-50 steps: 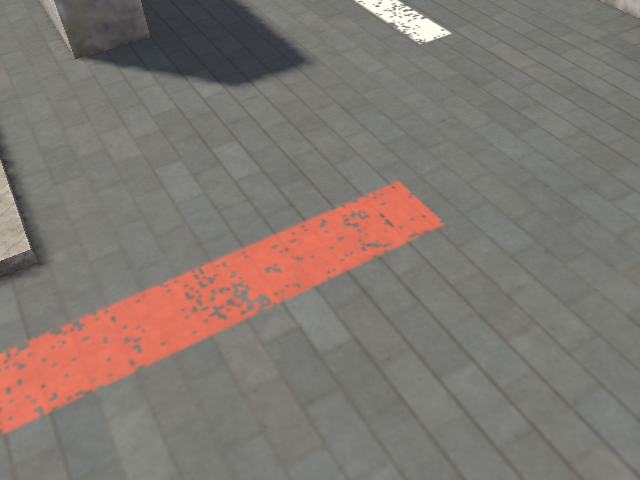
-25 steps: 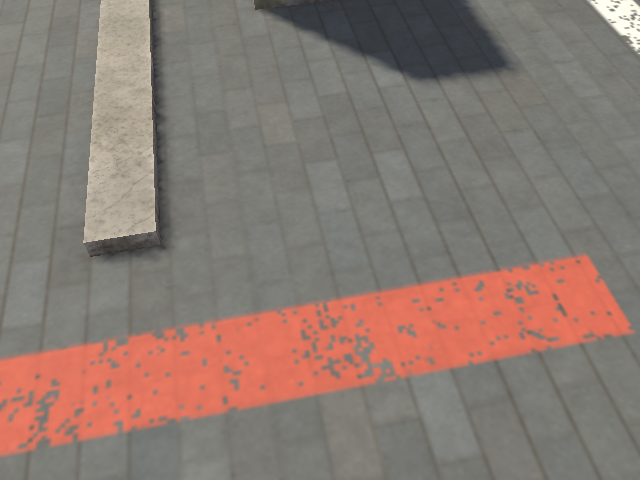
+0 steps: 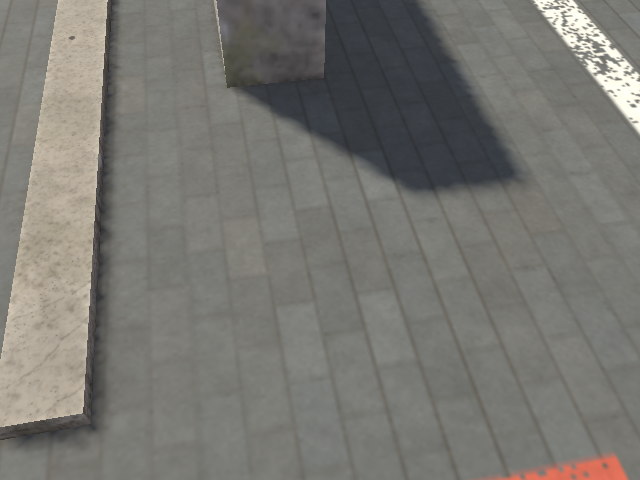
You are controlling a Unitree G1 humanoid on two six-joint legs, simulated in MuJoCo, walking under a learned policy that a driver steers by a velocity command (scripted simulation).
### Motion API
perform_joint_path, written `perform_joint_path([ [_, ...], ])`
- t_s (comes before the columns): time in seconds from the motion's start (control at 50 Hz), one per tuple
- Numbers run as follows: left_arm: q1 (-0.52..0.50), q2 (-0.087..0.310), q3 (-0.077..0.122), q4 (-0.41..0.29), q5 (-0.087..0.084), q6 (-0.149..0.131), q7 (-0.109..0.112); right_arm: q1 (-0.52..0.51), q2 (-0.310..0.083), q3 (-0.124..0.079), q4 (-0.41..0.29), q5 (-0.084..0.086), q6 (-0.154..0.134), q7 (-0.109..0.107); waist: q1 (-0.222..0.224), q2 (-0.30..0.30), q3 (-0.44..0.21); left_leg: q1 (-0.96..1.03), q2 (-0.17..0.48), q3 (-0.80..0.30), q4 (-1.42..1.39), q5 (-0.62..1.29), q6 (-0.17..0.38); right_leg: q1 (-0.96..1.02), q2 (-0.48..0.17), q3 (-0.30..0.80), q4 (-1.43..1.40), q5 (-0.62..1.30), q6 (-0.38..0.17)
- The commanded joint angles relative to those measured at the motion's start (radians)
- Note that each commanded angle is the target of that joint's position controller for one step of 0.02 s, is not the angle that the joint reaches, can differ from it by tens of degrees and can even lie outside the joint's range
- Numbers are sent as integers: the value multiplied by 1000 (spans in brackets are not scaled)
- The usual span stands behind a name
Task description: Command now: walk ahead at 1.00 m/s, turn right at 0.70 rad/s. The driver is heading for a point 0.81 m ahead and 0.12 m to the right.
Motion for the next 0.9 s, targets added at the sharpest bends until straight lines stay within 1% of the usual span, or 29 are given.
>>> perform_joint_path([
  [0.02,53,95,19,-28,-7,-32,8,-26,-94,-2,-126,-24,15,7,-76,30,1,-268,104,-41,-101,-36,-37,100,-269,508,-326,-125,-179],
  [0.06,52,123,27,-35,-9,-47,5,-110,-86,13,-172,-21,31,13,-72,9,55,-255,124,6,-274,0,-65,-20,-233,452,-386,-80,-188],
  [0.1,55,122,35,-41,-12,-50,5,-238,-74,26,-218,2,25,24,-33,-15,93,-193,117,42,-495,191,-88,-90,-192,407,-426,0,-159],
  [0.14,85,133,45,-34,-26,-52,-1,-297,-52,33,-235,17,21,31,14,-36,68,-102,86,65,-661,378,-86,-61,-171,383,-413,159,-109],
  [0.2,127,153,57,-21,-31,-50,2,-335,-71,25,-250,27,16,23,55,-61,22,-66,51,61,-778,428,-66,116,-199,407,-342,369,-71],
  [0.24,115,169,64,-23,-26,-44,15,-287,-100,10,-239,24,10,12,29,-68,-24,33,17,51,-865,348,-53,208,-204,417,-224,540,-34],
  [0.26,107,196,69,-24,-18,-45,17,-190,-141,-9,-211,27,7,0,-16,-65,-102,152,-10,51,-862,252,-41,242,-200,410,-83,685,-11],
  [0.28,63,226,75,-33,-14,-47,14,-22,-177,-30,-171,31,1,-14,-117,-65,-196,342,11,40,-858,187,-30,199,-177,393,125,689,8],
  [0.3,16,180,63,-54,-8,-60,11,201,-238,-60,-131,16,-4,-36,-223,-40,-315,600,139,-68,-805,-14,-4,50,-142,363,400,515,16],
  [0.32,121,-24,15,-90,-43,-66,19,296,-311,-84,-117,-34,-5,-44,-159,269,-493,910,503,-537,-880,-289,90,-249,-39,241,767,-310,35],
  [0.34,97,28,-1,-124,-43,-49,21,242,-316,-100,-115,-8,12,-37,-143,331,-539,878,547,-866,-1056,-522,144,-407,-81,166,919,-305,30],
  [0.36,-39,94,13,-112,-15,-34,22,145,-210,-83,-125,-1,15,-35,-155,158,-317,701,459,-682,-1093,-526,113,-468,-151,138,901,-179,26],
  [0.38,-103,102,18,-120,0,-26,9,102,-149,-69,-110,2,16,-30,-144,65,-197,571,411,-491,-1077,-310,94,-458,-188,120,844,-113,31],
  [0.4,-144,86,17,-126,8,-17,-8,115,-123,-62,-82,-3,15,-28,-133,30,-129,477,366,-351,-1089,-117,77,-435,-215,118,817,-100,36],
  [0.42,-145,57,12,-142,17,-3,-23,137,-107,-57,-51,3,9,-29,-105,75,-94,409,347,-267,-1098,-26,72,-417,-235,119,802,-103,44],
  [0.46,-190,3,-4,-178,18,25,-38,170,-62,-48,2,29,-8,-15,-72,88,-48,360,325,-137,-1130,103,47,-447,-266,106,791,-106,48],
  [0.5,-258,-8,-18,-229,22,37,-51,161,-60,-48,23,41,-22,-4,-49,87,-14,320,314,-10,-1166,267,34,-480,-279,80,756,-47,52],
  [0.58,-381,7,-38,-292,20,32,-75,127,-92,-52,48,33,-39,-4,-18,36,75,207,231,225,-1266,426,8,-366,-246,0,451,171,42],
  [0.64,-426,-6,-54,-285,25,17,-79,204,-152,-57,85,31,-39,-6,-23,26,109,244,241,284,-1257,914,11,-178,-152,-105,241,212,-7],
  [0.68,-275,31,-42,-217,46,-5,-64,221,-225,-70,88,40,-19,-21,49,64,2,329,249,285,-998,1265,6,17,-54,-129,162,148,-19],
  [0.72,50,83,-13,-92,62,-22,-35,193,-234,-66,83,55,-3,-30,190,70,-153,235,229,292,-514,1116,0,398,-74,-21,-15,307,-67],
  [0.74,23,155,4,-68,61,-21,-13,270,-137,-53,73,42,2,-18,81,-106,-202,6,92,287,-151,-3,-20,606,-269,151,79,688,-76],
  [0.76,-61,260,20,-185,-6,-22,6,399,-132,-34,33,53,-31,-8,0,-305,-497,-256,35,35,205,-366,-66,941,-541,631,147,1194,-256],
  [0.78,-29,210,29,-174,-5,-9,1,318,-227,-55,38,95,-43,-3,91,-106,-644,-280,42,-107,258,-328,-80,936,-573,649,32,1054,-340],
  [0.8,-90,198,30,-166,-17,-17,-7,231,-210,-55,7,119,-41,-12,50,-3,-464,-313,81,-74,169,-259,-83,743,-523,573,-47,849,-310],
  [0.82,-181,150,22,-168,-40,-31,-8,164,-180,-54,0,105,-32,-31,-2,97,-272,-324,121,-36,77,-201,-96,515,-469,491,-104,729,-247],
  [0.84,-238,99,6,-174,-42,-41,-4,163,-167,-58,13,95,-12,-43,-48,116,-178,-287,147,-22,33,-176,-108,344,-440,421,-147,699,-220],
  [0.86,-247,77,0,-172,-27,-50,-6,170,-163,-64,21,84,6,-47,-68,107,-123,-204,157,-20,-7,-153,-110,193,-416,363,-183,739,-197],
  [0.9,-249,52,-5,-149,-19,-59,-10,191,-92,-60,13,73,27,-49,-102,28,-108,-126,167,-15,-146,-115,-117,55,-373,257,-223,756,-175],
])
